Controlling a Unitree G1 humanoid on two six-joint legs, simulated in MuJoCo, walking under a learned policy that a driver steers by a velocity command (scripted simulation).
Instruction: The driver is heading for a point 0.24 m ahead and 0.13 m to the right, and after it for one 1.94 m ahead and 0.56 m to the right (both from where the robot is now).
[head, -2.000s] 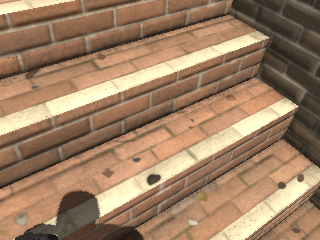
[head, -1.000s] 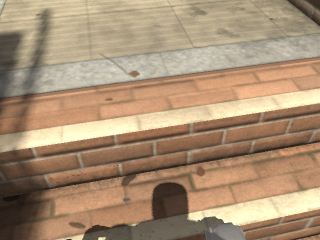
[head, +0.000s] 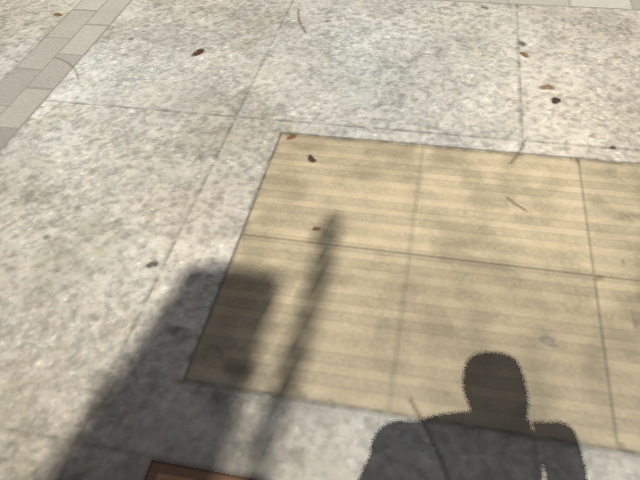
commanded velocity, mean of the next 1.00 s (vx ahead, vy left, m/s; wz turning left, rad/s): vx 0.16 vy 0.00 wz -0.49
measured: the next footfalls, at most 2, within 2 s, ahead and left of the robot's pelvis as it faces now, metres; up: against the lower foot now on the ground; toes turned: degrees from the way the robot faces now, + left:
right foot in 0.30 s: +0.26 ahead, -0.21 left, +0.20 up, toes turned -15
left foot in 1.02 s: +0.40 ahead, -0.02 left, +0.20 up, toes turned -30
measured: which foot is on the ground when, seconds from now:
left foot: down 0.00-0.40, up 0.42-1.00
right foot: up 0.00-0.28, down 0.30-1.00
